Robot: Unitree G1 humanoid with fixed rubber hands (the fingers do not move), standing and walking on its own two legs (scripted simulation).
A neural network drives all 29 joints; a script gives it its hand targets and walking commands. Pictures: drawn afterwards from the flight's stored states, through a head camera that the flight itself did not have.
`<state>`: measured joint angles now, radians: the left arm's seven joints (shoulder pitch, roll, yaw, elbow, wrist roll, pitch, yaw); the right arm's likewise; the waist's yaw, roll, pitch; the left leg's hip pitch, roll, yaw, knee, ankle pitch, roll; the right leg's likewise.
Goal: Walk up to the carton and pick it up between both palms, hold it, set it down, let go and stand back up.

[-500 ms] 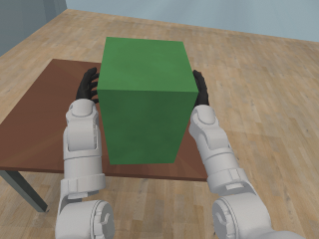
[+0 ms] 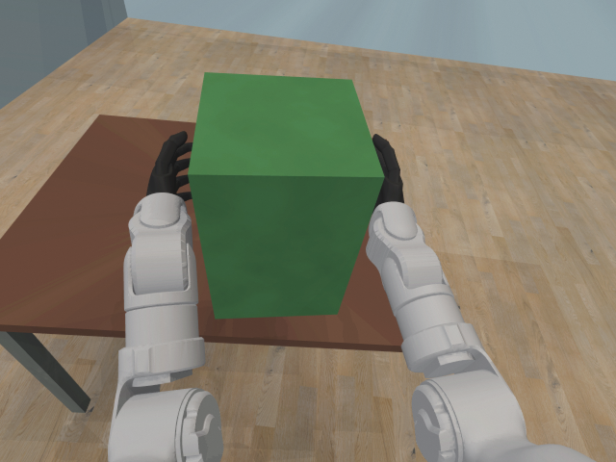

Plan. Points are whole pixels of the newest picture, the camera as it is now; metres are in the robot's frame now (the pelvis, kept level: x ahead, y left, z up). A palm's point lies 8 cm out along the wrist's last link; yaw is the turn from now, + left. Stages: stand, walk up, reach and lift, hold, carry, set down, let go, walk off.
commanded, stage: hold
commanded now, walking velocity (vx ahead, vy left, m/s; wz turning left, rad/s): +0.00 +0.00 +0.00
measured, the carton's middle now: (278, 207) +0.39 +0.00 +0.14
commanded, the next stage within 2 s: none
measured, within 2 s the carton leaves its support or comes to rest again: neither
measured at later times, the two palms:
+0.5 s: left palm (166, 196) +0.37 +0.14 +0.18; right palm (384, 199) +0.37 -0.13 +0.17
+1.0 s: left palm (166, 196) +0.37 +0.14 +0.18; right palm (384, 199) +0.37 -0.13 +0.17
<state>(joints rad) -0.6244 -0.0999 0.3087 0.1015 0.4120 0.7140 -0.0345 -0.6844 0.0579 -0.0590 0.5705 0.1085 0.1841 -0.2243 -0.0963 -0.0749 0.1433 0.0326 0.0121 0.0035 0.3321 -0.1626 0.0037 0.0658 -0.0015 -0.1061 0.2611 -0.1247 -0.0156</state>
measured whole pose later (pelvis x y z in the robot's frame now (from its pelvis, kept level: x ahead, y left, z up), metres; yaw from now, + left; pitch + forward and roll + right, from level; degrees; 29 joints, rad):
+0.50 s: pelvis +0.00 +0.00 +0.00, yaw +0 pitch -11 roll -1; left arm -0.64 -0.10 0.31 0.11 0.42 0.71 -0.04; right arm -0.69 0.06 -0.07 0.58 0.10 0.18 -0.22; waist -0.09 -0.08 0.14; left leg 0.03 0.01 0.01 0.33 -0.16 0.01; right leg 0.06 0.00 -0.10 0.26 -0.12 -0.01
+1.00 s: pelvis +0.00 +0.00 +0.00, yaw +0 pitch -11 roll -1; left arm -0.64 -0.10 0.31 0.11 0.41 0.71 -0.04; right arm -0.69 0.06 -0.07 0.58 0.10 0.18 -0.22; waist -0.10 -0.08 0.14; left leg 0.03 0.01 0.01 0.33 -0.16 0.01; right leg 0.06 0.00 -0.11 0.26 -0.12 -0.02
